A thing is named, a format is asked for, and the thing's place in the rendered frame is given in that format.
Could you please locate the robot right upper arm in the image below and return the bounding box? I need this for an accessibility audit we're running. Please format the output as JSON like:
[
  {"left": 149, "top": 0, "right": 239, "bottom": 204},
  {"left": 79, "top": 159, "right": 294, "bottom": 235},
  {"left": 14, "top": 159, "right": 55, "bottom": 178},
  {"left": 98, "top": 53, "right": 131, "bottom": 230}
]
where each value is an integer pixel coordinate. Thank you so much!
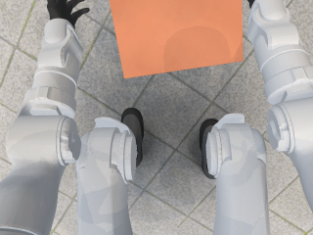
[{"left": 266, "top": 96, "right": 313, "bottom": 213}]

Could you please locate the robot left upper arm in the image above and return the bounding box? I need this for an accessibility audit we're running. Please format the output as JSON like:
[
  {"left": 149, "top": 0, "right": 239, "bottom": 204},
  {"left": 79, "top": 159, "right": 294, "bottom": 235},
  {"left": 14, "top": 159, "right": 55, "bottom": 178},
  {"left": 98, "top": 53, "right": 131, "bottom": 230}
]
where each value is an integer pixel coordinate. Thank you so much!
[{"left": 0, "top": 115, "right": 81, "bottom": 235}]

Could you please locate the left robot hand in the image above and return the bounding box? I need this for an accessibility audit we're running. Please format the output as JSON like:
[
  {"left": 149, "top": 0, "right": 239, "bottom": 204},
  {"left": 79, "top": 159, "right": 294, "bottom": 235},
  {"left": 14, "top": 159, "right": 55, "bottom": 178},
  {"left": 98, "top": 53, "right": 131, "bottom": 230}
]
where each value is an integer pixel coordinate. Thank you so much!
[{"left": 47, "top": 0, "right": 90, "bottom": 29}]

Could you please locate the robot right shin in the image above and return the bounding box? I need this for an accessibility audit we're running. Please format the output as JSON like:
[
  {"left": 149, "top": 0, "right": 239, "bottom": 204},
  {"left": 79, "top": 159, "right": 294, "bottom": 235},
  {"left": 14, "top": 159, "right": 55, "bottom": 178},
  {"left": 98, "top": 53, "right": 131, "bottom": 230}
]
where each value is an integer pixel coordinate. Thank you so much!
[{"left": 210, "top": 113, "right": 267, "bottom": 175}]

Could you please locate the robot left forearm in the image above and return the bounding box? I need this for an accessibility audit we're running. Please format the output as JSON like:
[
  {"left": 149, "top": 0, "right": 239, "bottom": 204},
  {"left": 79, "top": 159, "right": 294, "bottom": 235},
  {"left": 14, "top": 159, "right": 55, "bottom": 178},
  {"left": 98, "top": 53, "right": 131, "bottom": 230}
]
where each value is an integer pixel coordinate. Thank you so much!
[{"left": 5, "top": 18, "right": 83, "bottom": 161}]

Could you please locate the left robot foot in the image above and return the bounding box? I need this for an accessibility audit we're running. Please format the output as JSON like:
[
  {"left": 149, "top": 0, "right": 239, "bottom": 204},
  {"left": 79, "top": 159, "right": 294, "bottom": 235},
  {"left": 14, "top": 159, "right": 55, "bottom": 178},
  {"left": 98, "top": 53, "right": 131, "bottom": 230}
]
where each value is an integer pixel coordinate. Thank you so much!
[{"left": 120, "top": 108, "right": 144, "bottom": 167}]

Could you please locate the robot right forearm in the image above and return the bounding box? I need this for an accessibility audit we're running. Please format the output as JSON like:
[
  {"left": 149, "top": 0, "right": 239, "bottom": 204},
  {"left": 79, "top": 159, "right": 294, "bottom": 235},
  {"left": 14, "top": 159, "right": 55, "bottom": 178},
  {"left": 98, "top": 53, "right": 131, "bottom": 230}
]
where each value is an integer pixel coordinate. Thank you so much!
[{"left": 246, "top": 0, "right": 313, "bottom": 106}]

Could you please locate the carton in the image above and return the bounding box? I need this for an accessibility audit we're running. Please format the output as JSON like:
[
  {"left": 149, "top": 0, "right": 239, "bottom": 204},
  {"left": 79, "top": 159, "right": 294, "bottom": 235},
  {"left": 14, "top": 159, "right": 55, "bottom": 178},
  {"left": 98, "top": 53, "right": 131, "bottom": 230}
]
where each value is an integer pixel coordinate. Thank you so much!
[{"left": 109, "top": 0, "right": 244, "bottom": 79}]

